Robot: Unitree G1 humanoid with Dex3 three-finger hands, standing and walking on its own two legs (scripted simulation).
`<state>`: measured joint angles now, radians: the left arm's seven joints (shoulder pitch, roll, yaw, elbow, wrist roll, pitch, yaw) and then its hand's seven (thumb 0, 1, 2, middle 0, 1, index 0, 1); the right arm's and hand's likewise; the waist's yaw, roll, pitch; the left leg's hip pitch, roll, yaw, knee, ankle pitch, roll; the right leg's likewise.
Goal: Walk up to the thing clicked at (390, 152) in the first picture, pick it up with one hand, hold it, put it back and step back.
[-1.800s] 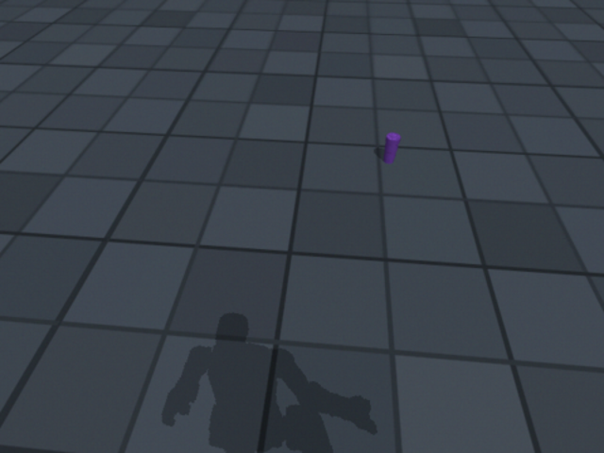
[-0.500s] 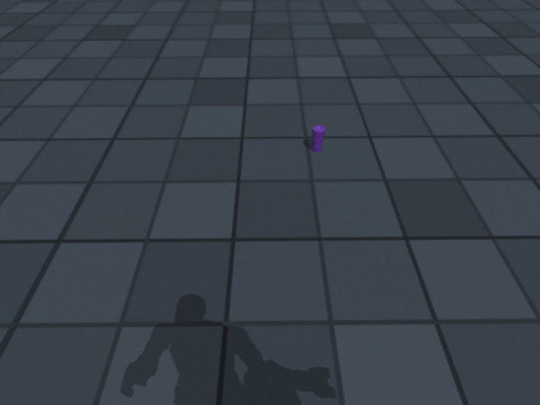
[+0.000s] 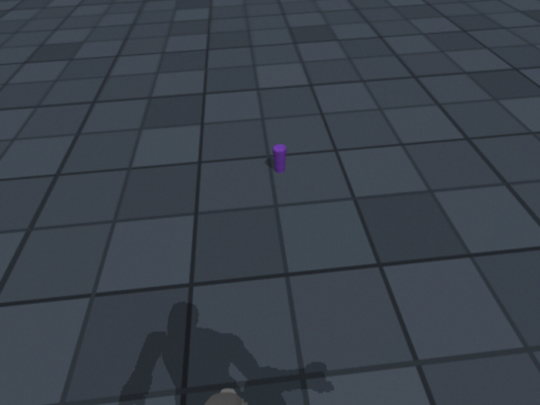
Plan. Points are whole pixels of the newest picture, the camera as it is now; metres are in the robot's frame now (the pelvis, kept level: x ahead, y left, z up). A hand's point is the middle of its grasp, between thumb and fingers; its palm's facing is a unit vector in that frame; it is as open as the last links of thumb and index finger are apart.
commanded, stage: walk up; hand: left
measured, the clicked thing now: (279, 159) +1.50 +0.12 -0.70
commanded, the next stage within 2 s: none
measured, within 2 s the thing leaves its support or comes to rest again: neither
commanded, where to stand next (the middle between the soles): +1.14 -0.04 m, yaw -6 degrees
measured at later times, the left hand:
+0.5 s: hand (164, 262) +0.43 +0.29 -0.13, palm faces -0.17 -0.92 -0.36, open 7.4 cm
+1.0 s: hand (192, 214) +0.58 +0.27 -0.13, palm faces -0.07 -0.92 -0.38, open 7.4 cm
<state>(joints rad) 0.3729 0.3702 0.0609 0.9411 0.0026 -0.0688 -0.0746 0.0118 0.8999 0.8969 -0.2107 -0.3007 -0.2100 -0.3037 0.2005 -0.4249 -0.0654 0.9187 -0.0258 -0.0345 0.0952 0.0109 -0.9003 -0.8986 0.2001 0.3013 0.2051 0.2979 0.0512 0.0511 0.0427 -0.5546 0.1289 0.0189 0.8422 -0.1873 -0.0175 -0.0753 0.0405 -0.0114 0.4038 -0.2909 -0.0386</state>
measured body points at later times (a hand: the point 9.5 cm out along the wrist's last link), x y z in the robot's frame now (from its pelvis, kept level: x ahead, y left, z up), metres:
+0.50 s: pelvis +0.28 +0.03 +0.00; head +0.31 +0.03 +0.45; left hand +0.44 +0.34 -0.10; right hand +0.27 -0.29 -0.11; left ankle +0.22 +0.16 -0.74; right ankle +0.42 -0.13 -0.70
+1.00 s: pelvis +0.52 -0.01 +0.00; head +0.53 -0.02 +0.45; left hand +0.58 +0.32 -0.10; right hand +0.58 -0.34 -0.12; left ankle +0.67 +0.14 -0.70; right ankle +0.47 -0.11 -0.74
